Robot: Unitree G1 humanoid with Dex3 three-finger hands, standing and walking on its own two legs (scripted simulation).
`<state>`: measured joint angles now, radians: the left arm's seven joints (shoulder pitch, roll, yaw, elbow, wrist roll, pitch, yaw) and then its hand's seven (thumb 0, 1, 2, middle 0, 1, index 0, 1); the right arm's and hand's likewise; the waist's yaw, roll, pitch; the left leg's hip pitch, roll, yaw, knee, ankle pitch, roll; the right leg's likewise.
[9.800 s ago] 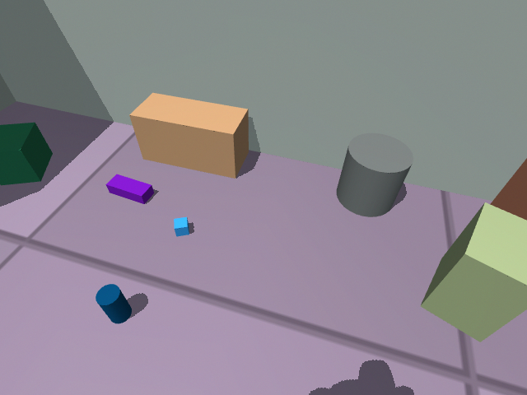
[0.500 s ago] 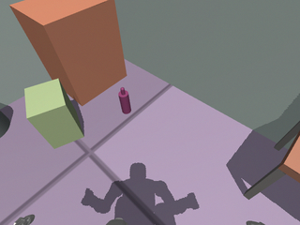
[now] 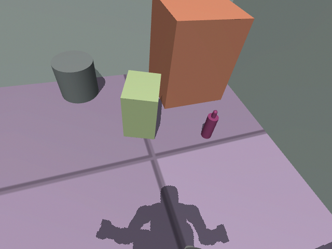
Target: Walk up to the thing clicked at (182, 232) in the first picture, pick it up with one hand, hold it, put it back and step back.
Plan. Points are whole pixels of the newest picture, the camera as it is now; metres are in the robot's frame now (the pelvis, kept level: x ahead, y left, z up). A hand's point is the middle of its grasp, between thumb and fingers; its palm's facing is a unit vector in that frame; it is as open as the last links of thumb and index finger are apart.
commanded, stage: walk up
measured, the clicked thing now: out of the picture +0.73 +1.29 -0.74
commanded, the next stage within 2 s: none
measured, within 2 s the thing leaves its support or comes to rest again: neither
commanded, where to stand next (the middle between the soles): +0.08 -0.01 m, yaw +53 degrees
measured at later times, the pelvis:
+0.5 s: pelvis +0.02 -0.03 -0.02, yaw +23 degrees
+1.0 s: pelvis +0.01 -0.09 -0.01, yaw +42 degrees
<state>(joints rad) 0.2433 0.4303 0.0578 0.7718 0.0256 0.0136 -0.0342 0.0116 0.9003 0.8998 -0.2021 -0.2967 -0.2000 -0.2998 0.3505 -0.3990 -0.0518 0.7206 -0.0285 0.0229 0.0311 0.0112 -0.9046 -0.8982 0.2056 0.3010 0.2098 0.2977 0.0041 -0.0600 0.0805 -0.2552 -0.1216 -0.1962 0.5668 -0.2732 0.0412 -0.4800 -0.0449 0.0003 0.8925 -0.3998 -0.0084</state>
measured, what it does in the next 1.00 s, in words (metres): steps on the spot, turning left: right foot, then left foot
